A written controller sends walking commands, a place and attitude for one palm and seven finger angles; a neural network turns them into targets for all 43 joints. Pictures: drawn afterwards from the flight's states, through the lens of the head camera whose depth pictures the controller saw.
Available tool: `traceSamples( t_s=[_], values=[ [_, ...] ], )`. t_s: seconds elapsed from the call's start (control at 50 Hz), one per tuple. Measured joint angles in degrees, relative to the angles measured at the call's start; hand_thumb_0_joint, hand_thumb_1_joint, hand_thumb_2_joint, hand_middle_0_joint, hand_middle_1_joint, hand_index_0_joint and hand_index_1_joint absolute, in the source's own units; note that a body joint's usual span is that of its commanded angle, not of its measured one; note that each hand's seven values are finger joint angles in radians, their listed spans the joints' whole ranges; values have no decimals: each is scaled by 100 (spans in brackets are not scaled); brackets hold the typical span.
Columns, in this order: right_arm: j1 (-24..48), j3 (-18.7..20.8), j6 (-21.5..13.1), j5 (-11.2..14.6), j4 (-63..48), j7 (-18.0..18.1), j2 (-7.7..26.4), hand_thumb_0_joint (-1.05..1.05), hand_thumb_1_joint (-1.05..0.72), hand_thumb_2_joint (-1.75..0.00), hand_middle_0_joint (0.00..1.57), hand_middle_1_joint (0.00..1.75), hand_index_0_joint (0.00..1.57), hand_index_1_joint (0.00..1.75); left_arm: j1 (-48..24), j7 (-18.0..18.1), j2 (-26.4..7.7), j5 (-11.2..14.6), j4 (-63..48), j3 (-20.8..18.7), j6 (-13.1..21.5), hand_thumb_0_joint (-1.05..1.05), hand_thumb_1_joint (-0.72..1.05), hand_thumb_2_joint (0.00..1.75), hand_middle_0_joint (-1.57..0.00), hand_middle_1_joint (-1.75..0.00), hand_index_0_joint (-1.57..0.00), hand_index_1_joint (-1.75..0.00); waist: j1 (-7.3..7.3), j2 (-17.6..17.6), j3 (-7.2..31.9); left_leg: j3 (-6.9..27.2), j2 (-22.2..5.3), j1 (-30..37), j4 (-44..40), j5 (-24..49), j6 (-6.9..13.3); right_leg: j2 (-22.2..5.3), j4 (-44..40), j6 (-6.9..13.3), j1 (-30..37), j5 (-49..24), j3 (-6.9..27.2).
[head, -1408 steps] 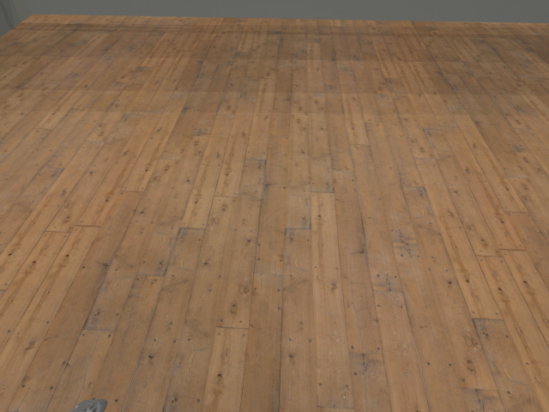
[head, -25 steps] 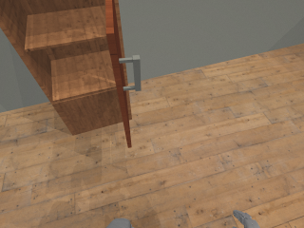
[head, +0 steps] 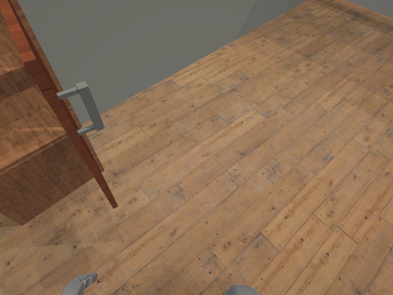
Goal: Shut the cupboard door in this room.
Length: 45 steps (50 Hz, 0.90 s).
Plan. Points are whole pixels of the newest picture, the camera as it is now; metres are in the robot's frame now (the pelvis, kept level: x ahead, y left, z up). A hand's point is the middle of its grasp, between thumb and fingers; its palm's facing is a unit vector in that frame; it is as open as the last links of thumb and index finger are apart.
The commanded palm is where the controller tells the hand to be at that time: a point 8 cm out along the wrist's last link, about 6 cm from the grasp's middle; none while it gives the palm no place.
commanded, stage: walk around to get in front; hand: left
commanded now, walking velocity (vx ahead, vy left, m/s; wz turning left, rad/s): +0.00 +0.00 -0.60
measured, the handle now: (82, 111) +0.47 +0.28 +0.07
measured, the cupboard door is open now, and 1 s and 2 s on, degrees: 79 79 79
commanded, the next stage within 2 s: none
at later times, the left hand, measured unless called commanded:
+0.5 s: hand out of the picture +0.14 +0.19 -0.18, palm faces -0.24 -0.95 -0.21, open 7.4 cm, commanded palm none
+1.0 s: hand (193, 228) +0.29 +0.01 -0.16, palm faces -0.63 -0.75 -0.19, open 7.4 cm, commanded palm none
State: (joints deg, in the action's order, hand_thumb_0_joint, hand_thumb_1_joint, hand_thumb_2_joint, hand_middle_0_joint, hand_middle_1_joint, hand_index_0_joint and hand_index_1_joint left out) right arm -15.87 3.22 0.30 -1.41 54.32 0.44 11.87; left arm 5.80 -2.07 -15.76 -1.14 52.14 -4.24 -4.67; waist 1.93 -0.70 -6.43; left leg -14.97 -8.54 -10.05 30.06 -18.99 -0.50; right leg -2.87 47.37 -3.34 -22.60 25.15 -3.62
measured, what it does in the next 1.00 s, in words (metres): steps on the spot, turning right: right foot, then left foot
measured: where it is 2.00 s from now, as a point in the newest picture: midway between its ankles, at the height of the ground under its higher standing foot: (253, 258)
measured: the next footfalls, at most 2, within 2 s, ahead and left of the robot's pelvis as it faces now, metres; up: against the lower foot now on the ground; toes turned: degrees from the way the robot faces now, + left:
right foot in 0.08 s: +0.04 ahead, -0.14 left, +0.00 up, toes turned -8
left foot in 0.48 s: +0.09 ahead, +0.11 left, +0.00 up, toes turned -13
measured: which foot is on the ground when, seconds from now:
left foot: down 0.00-0.06, up 0.08-0.46, down 0.48-1.00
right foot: up 0.00-0.06, down 0.08-0.48, up 0.50-0.98, down 1.00-1.00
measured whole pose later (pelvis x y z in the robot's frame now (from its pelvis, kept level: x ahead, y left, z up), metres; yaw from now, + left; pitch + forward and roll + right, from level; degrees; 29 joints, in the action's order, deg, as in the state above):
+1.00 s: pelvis +0.06 -0.06 -0.01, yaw -36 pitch +1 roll -1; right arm -26.0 3.9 -1.4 -1.7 59.2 -0.4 11.6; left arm 4.9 -3.4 -13.3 -1.7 52.0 -3.8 -1.3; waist 3.9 0.1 -4.0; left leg -20.4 -12.9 -3.8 31.9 -24.8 -5.3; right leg -3.6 34.4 0.3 -21.9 17.2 -8.4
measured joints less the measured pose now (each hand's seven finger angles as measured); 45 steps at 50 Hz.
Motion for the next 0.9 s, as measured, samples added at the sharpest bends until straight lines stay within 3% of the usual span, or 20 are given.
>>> traceSamples(
  t_s=[0.04, 0.08, 0.14, 0.2, 0.3, 0.4, 0.46, 0.5, 0.56, 0.6, 0.66, 0.78, 0.9],
  values=[
    [-82, 42, 21, 5, 67, -13, 82, 0, -90, -90, 20, 30, 21, 30, -89, -2, 76, 8, -50, 45, 64, 1, 91, 90, -19, -30, -19, -30, 47, 72, -6, -136, -118, -69, 270, -156, -95, 70, -706, 107, 315, -306, -113],
    [-193, 67, 71, 43, 86, -36, 167, 0, -90, -90, 20, 30, 21, 30, -128, 24, 101, -3, -135, 100, 209, 1, 91, 90, -19, -30, -20, -30, 65, 105, 29, -127, -243, -336, 951, -431, -218, 111, -1371, 323, 594, -1156, -135],
    [-29, 77, 289, 78, 145, 43, 302, 1, -91, -90, 20, 30, 20, 30, -176, 133, 240, 55, -183, 161, 321, 1, 91, 90, -19, -30, -20, -30, 115, 261, -100, 738, -88, -1044, 2582, -1188, -342, 261, -1042, 491, 493, -735, -45],
    [184, 72, 349, 60, 87, 56, 311, 1, -91, -90, 20, 30, 20, 30, -95, 200, 312, 53, -195, 179, 250, 0, 90, 90, -20, -30, -20, -30, 79, 221, -116, 1108, 78, -1500, 3290, -905, -427, 343, -1260, 485, 568, -777, 185],
    [489, 26, 286, 46, -134, 20, 238, 1, -91, -90, 20, 30, 20, 30, 84, 186, 329, 24, -152, 195, 212, 1, 90, 90, -20, -30, -20, -30, -7, 107, -59, 1298, 212, -1754, 3050, -501, -499, 430, -1553, 489, 605, -1031, 506],
    [768, -21, 214, 80, -311, 9, 148, 1, -91, -90, 20, 30, 20, 30, 287, 159, 258, -12, -130, 155, 170, 1, 90, 90, -20, -30, -20, -30, -172, -14, 17, 1335, 422, -1471, 2082, -530, -450, 526, -1595, 398, 505, -1137, 828],
    [846, -60, 118, 114, -416, 25, 90, 0, -91, -90, 20, 30, 20, 30, 392, 163, 167, -2, -100, 103, 118, 1, 90, 90, -20, -30, -20, -30, -246, -109, 93, 1282, 578, -1009, 1016, -259, -380, 587, -1471, 281, 370, -1121, 1009],
    [831, -98, 12, 91, -474, 40, 22, 0, -91, -90, 20, 30, 20, 30, 442, 161, 69, 34, -73, 46, 52, 1, 90, 90, -20, -30, -20, -30, -271, -233, 136, 1169, 630, -801, 510, 154, -81, 624, -1076, 236, 171, -728, 1133],
    [697, -185, -39, 25, -500, 20, -58, 0, -91, -90, 20, 30, 20, 30, 513, 90, -16, -18, 36, -44, -36, 1, 90, 90, -20, -30, -20, -30, -309, -239, 191, 977, 482, -645, 397, 159, 141, 629, 426, 171, -316, 82, 794],
    [548, -205, -58, 2, -454, 18, -100, 0, -91, -90, 20, 30, 21, 30, 592, 2, -55, -51, 67, -93, -23, 1, 90, 90, -20, -30, -20, -30, -329, -196, 260, 868, 377, -430, 65, 250, 145, 500, 1243, 124, -558, -79, 504],
    [299, -189, -131, 0, -355, 17, -146, 0, -90, -90, 20, 30, 21, 30, 716, -76, -75, -68, 87, -132, 35, 1, 91, 90, -19, -30, -20, -30, -342, -146, 363, 665, 268, -136, -412, 417, 129, 246, 1787, 50, -736, -504, 272],
    [-201, -95, -270, 10, -108, 10, -199, 0, -90, -90, 20, 30, 21, 30, 716, -118, 6, -77, 189, -134, 41, 1, 91, 90, -19, -30, -19, -30, -233, -116, 416, 153, 137, 309, -842, 409, 59, -185, 1483, -62, -826, -906, 131],
    [-640, 10, -250, -39, 232, -34, -143, 0, -90, -90, 20, 30, 21, 30, 297, -141, 163, -74, 179, -50, 62, 1, 91, 90, -19, -30, -19, -30, 34, -54, 294, -335, -64, 626, -731, 80, -171, -337, 112, 12, -640, -775, -157]
  ],
)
